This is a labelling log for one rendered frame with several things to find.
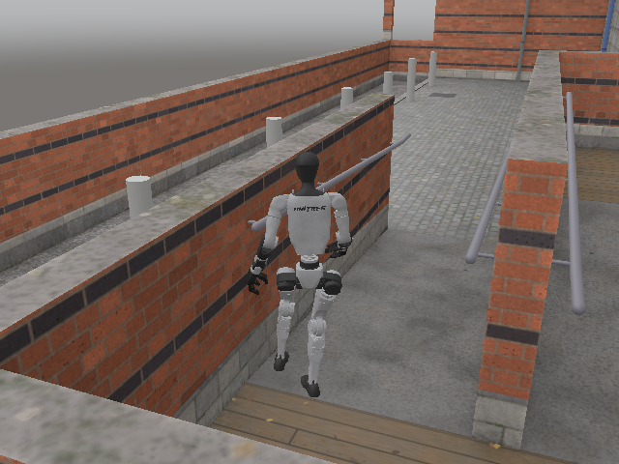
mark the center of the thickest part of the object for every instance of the robot left hand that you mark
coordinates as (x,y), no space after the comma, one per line
(251,280)

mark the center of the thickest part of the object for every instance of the robot left forearm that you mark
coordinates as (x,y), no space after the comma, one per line
(260,258)

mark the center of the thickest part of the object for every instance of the humanoid robot head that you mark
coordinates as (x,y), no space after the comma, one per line
(306,165)

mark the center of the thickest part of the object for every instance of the left robot foot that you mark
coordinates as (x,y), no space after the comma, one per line
(280,363)

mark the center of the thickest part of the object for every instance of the robot right forearm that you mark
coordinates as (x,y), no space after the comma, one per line
(344,247)

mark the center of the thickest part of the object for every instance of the right robot upper arm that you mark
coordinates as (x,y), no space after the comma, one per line
(338,202)

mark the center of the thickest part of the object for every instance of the robot right hand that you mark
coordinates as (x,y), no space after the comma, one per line
(332,247)

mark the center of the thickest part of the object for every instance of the left robot upper arm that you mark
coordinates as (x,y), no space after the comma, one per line
(278,204)

